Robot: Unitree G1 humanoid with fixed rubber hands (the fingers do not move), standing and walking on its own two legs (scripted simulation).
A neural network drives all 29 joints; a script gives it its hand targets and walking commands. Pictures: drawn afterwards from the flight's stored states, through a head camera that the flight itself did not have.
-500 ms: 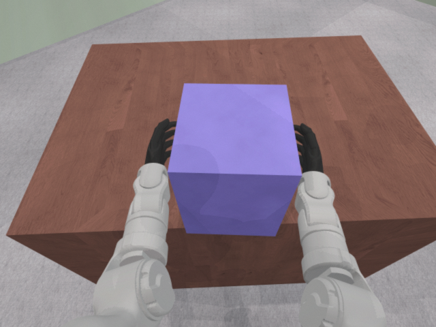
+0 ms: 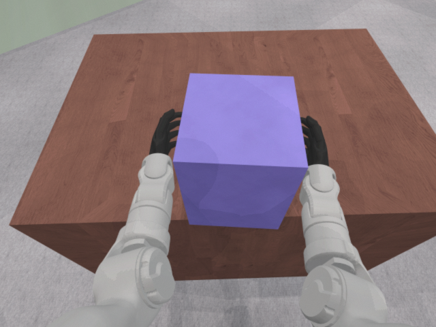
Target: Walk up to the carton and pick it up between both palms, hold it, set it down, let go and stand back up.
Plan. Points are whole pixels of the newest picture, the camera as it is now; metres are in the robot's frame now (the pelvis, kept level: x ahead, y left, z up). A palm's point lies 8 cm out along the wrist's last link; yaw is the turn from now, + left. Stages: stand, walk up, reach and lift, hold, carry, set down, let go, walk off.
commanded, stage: reach and lift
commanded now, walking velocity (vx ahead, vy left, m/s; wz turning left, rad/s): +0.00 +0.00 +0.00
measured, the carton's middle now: (237, 156) +0.43 -0.04 +0.02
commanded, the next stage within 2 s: none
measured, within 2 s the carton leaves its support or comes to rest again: leaves its support in 0.52 s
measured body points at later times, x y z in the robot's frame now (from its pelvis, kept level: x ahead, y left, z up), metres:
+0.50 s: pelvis +0.01 +0.00 +0.00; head +0.06 +0.00 +0.45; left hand +0.44 +0.11 +0.07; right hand +0.41 -0.18 +0.06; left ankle +0.00 +0.11 -0.75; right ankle -0.02 -0.12 -0.75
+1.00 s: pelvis -0.02 -0.01 +0.01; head -0.02 -0.01 +0.46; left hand +0.41 +0.13 +0.16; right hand +0.39 -0.17 +0.16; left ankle +0.00 +0.10 -0.75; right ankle -0.02 -0.12 -0.75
